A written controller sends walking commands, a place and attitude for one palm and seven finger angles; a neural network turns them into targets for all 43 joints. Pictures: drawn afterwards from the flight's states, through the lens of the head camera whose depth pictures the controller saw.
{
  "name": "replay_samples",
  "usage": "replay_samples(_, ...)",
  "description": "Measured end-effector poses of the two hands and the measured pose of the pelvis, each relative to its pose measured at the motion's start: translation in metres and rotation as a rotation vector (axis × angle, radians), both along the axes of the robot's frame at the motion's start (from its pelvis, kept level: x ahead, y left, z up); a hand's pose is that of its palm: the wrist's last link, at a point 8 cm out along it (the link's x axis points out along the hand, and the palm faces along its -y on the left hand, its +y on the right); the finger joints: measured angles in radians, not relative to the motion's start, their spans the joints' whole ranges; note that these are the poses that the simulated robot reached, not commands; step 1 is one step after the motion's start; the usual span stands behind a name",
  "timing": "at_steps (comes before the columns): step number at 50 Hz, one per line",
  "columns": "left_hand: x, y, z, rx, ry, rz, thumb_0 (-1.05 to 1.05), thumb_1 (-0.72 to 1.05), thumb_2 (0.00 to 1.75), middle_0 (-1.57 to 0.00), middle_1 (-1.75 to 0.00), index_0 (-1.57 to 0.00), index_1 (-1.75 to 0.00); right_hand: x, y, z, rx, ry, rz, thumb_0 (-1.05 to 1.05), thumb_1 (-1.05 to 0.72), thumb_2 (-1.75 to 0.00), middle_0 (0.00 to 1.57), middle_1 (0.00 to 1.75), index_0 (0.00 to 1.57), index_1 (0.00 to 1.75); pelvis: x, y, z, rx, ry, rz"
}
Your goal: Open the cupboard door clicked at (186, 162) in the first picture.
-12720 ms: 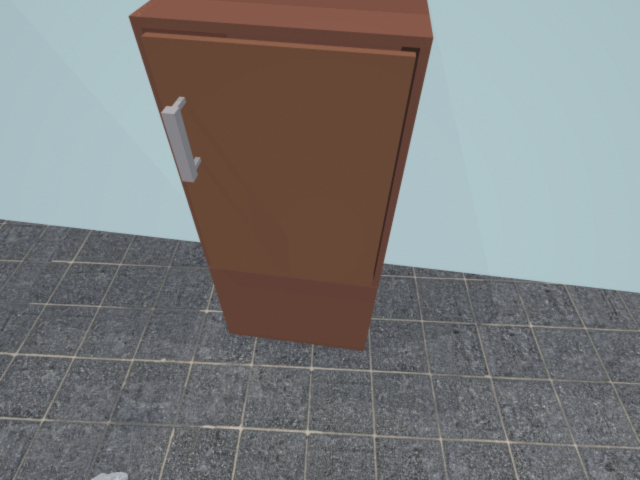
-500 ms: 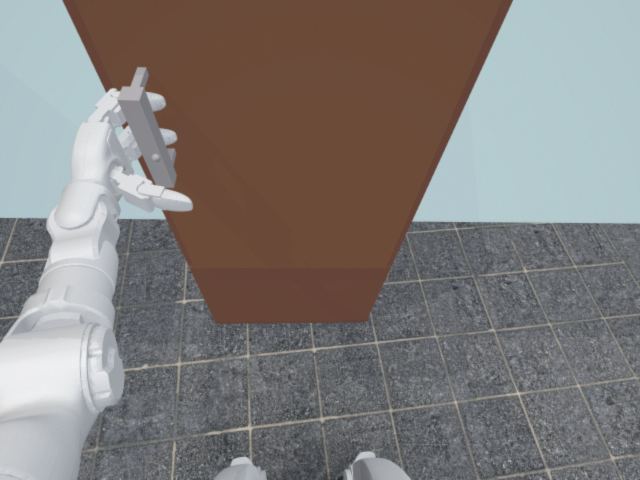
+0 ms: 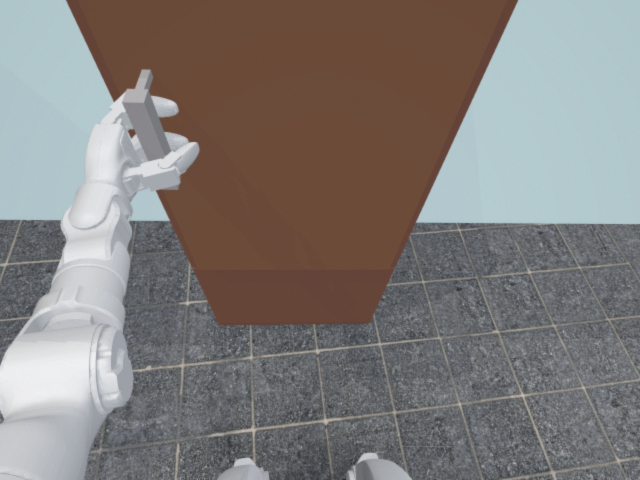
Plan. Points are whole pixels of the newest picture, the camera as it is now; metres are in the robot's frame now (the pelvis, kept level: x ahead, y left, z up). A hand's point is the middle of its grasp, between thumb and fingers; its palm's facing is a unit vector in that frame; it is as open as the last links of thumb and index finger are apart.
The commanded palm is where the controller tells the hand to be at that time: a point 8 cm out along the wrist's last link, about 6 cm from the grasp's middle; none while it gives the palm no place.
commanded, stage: close the thumb around the handle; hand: left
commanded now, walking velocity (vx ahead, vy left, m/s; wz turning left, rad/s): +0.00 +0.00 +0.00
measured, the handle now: (158, 133) +0.53 +0.18 +0.11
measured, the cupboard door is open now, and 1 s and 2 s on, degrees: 0 23 38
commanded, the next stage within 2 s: pull the door open along its arc in 0.22 s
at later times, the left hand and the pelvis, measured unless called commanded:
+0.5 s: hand (172, 164) +0.48 +0.16 +0.11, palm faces -0.03 -1.00 -0.01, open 5.7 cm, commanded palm +0.43 +0.21 +0.11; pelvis +0.00 -0.01 +0.00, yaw +0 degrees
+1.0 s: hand (205, 264) +0.33 +0.10 +0.11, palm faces +0.32 -0.95 +0.06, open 5.7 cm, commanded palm +0.27 +0.14 +0.11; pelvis +0.01 -0.02 +0.02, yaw +1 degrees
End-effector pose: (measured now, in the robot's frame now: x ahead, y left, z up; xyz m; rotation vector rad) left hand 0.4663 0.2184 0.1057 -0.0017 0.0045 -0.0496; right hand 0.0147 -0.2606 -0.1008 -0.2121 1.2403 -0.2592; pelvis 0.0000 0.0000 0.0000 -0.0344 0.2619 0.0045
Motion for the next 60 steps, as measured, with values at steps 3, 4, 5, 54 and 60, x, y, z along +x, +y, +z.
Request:
replay_samples(3, 0.000, 0.000, -0.001, -0.003, 0.003, 0.012, 0.00, 0.54, 0.74, -0.38, -1.31, -0.37, -1.32, 0.001, 0.000, 0.001, 0.000, -0.009, -0.005, 0.01, -0.90, -0.90, 0.21, 0.30, 0.20, 0.30, 0.000, 0.000, 0.000, 0.001, -0.003, -0.004)
replay_samples(4, 0.000, 0.001, -0.001, -0.001, 0.002, 0.015, 0.00, 0.59, 0.76, -0.38, -1.32, -0.38, -1.32, 0.001, 0.000, 0.001, 0.000, -0.012, -0.008, 0.01, -0.90, -0.90, 0.21, 0.30, 0.20, 0.30, 0.000, -0.001, 0.001, 0.002, -0.004, -0.005)
replay_samples(5, 0.000, 0.000, 0.000, 0.006, -0.002, 0.013, 0.00, 0.63, 0.78, -0.38, -1.32, -0.38, -1.33, 0.001, 0.000, 0.001, -0.001, -0.015, -0.009, 0.01, -0.90, -0.90, 0.21, 0.30, 0.20, 0.30, 0.000, -0.001, 0.001, 0.002, -0.004, -0.006)
replay_samples(54, -0.195, -0.088, 0.002, -0.034, -0.007, 0.437, 0.00, 0.71, 0.80, -0.33, -1.35, -0.39, -1.36, 0.183, 0.034, 0.046, 0.131, -0.498, 0.284, 0.01, -0.91, -0.90, 0.20, 0.30, 0.20, 0.30, 0.011, -0.022, 0.017, 0.035, -0.180, 0.033)
replay_samples(60, -0.225, -0.110, 0.003, -0.014, 0.007, 0.451, 0.00, 0.71, 0.78, -0.34, -1.35, -0.38, -1.36, 0.191, 0.039, 0.049, 0.150, -0.519, 0.311, 0.01, -0.90, -0.90, 0.20, 0.30, 0.20, 0.30, 0.010, -0.029, 0.017, 0.040, -0.212, 0.051)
